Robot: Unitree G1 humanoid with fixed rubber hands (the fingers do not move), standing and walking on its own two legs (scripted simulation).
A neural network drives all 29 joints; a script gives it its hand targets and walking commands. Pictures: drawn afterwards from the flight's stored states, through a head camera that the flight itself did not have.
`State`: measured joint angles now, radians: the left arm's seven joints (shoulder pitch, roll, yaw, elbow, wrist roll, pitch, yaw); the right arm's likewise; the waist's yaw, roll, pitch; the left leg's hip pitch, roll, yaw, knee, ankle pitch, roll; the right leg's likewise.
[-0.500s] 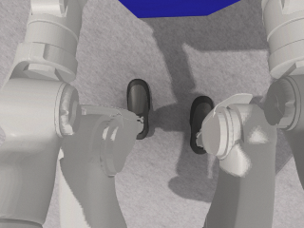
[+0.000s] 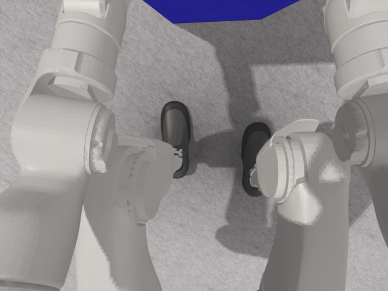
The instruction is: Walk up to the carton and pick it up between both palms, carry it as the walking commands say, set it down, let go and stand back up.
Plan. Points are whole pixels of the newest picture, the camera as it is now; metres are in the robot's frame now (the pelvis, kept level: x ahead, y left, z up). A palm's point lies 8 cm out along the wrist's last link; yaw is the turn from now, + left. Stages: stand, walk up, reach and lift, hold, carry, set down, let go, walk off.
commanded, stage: reach and lift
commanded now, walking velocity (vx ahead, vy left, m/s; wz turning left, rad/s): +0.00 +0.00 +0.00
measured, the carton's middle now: out of the picture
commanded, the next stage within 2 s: none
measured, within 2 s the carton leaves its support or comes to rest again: leaves its support in 0.76 s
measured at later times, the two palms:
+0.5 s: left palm out of the picture +0.58 +0.11 -0.17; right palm out of the picture +0.56 -0.18 -0.19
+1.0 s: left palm out of the picture +0.57 +0.10 -0.12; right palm out of the picture +0.55 -0.18 -0.14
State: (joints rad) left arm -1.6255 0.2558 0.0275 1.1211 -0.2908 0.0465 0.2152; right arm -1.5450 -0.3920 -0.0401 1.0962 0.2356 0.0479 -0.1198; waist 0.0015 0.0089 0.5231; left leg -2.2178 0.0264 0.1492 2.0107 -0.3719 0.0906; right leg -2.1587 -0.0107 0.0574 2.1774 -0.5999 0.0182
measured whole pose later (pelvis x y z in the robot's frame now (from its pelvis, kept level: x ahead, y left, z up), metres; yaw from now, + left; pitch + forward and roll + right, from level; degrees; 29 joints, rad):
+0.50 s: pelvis +0.00 +0.00 -0.01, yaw -1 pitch +32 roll +3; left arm -1.62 0.26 0.17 1.14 -0.22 0.09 0.13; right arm -1.57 -0.38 -0.05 1.10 0.17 0.13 -0.08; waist 0.00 0.01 0.52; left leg -2.22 0.03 0.14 2.04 -0.38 0.09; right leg -2.17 0.01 0.06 2.20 -0.60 0.01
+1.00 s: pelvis -0.01 +0.00 +0.00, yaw -1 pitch +26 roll +4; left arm -1.55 0.25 0.17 1.00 -0.20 0.24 0.20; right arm -1.52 -0.32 -0.05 0.99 0.15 0.29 -0.20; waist 0.00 0.01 0.52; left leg -2.12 0.03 0.14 2.05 -0.38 0.09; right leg -2.07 0.02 0.06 2.21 -0.59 0.01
